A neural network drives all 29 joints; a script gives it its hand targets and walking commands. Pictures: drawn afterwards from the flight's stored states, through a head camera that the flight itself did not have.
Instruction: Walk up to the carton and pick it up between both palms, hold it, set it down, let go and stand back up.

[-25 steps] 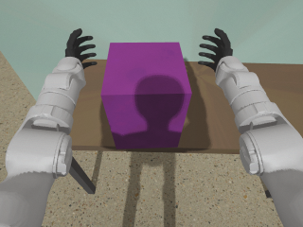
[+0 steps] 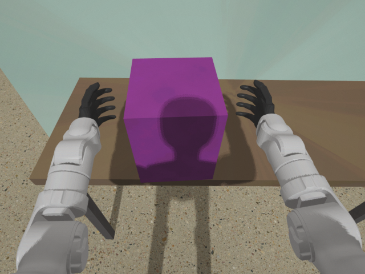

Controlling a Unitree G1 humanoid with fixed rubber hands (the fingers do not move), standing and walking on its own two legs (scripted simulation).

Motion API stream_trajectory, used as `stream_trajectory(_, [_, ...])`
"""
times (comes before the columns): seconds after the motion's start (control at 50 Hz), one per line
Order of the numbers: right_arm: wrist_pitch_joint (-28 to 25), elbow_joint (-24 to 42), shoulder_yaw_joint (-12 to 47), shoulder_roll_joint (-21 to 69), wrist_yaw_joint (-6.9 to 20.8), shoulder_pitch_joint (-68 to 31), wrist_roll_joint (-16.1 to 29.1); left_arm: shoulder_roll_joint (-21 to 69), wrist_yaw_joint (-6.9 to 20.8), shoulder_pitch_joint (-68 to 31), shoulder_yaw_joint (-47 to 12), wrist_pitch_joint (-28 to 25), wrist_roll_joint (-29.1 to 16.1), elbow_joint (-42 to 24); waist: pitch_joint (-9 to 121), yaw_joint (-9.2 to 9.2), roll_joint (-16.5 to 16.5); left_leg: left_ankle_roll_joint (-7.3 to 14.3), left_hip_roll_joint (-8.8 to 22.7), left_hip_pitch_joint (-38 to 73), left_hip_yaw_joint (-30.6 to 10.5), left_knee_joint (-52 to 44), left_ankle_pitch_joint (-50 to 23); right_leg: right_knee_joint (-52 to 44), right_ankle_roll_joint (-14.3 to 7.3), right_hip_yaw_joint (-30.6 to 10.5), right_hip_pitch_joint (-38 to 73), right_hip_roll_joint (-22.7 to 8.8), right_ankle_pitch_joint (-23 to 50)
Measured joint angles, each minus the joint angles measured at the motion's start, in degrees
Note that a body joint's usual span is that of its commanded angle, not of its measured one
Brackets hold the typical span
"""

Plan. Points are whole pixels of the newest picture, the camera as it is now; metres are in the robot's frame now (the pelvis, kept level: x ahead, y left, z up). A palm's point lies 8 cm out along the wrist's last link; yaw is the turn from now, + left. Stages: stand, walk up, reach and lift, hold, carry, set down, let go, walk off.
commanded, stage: set down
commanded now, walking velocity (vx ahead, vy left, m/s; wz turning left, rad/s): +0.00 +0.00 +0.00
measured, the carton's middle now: (174, 122) +0.48 +0.07 +0.05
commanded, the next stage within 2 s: none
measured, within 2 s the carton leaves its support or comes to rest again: neither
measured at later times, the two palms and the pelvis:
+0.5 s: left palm (89, 153) +0.33 +0.24 +0.09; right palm (269, 150) +0.38 -0.14 +0.09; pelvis +0.00 +0.00 +0.00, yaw +0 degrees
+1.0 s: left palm (90, 191) +0.27 +0.23 +0.04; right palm (276, 194) +0.30 -0.16 +0.04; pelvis +0.01 +0.01 +0.00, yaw -1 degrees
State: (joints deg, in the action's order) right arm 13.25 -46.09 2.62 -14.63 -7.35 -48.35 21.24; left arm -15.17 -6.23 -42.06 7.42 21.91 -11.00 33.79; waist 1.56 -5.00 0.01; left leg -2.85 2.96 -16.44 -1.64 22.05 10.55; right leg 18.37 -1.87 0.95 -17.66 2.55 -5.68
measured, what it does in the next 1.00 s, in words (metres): stands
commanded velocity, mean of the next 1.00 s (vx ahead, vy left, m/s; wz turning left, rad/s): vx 0.00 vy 0.00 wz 0.00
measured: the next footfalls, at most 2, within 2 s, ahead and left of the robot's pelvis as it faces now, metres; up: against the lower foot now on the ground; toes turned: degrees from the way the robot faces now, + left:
none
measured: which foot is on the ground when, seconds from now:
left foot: down 0.00-1.00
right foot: down 0.00-1.00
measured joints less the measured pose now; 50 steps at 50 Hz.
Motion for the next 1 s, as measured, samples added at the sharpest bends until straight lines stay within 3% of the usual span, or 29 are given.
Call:
stream_trajectory(0.22, [0.7, 6.0, -0.5, 0.7, 0.1, 5.9, -2.2, 2.3, 1.1, 5.7, 2.4, 4.7, 2.7, -8.7, -1.7, 0.62, -0.3, 0.4, -0.4, 4.2, 0.1, -0.6, 0.1, 0.2, 0.3, -0.1, 3.8, -0.4, -0.6])
stream_trajectory(0.58, [-3.8, 21.6, -1.0, 2.6, 1.9, 24.5, -4.9, 6.0, 1.2, 23.7, 1.8, 3.0, 3.9, -24.7, -4.9, 1.58, 0.4, 0.8, -0.9, 7.3, 0.6, -1.0, 0.5, 1.1, 0.5, -0.6, 6.2, -0.9, -1.6])
stream_trajectory(0.76, [-7.4, 27.1, -1.0, 2.5, 3.2, 33.2, -6.3, 7.4, 1.1, 31.3, 0.2, -0.5, 4.3, -28.7, -5.1, 1.46, 0.3, 1.1, -1.3, 8.5, 1.3, -2.2, 0.3, 0.9, 0.8, -1.2, 6.9, -1.2, -1.7])
stream_trajectory(1.0, [-14.1, 30.2, -0.7, 3.6, 5.4, 45.2, -7.9, 8.9, -0.1, 41.7, -2.8, -9.7, 5.6, -29.0, -5.3, 1.35, 0.8, 1.4, -1.4, 10.8, 1.9, -3.4, 0.6, 0.2, 1.0, -1.8, 8.7, -1.3, -2.2])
